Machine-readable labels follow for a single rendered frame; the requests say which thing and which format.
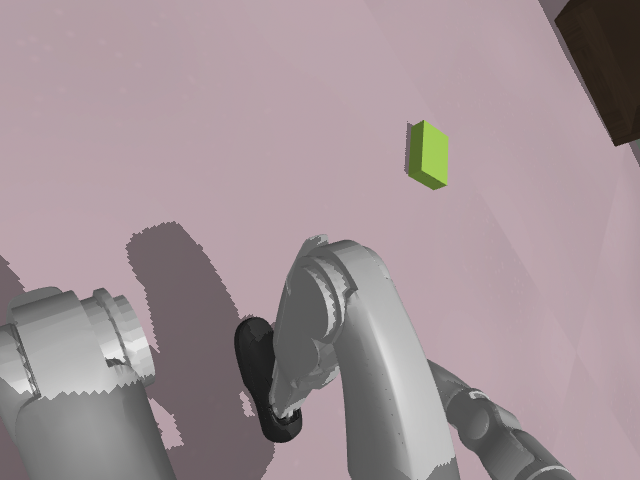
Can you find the bookshelf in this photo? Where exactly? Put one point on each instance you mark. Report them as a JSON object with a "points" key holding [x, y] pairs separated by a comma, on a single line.
{"points": [[603, 37]]}

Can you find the right robot arm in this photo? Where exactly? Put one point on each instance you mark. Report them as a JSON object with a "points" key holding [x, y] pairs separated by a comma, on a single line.
{"points": [[495, 435]]}

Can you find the right robot foot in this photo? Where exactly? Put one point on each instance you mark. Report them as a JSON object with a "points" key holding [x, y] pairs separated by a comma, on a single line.
{"points": [[253, 343]]}

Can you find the right robot hand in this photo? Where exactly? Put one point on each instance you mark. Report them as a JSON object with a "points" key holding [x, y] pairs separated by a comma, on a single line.
{"points": [[448, 384]]}

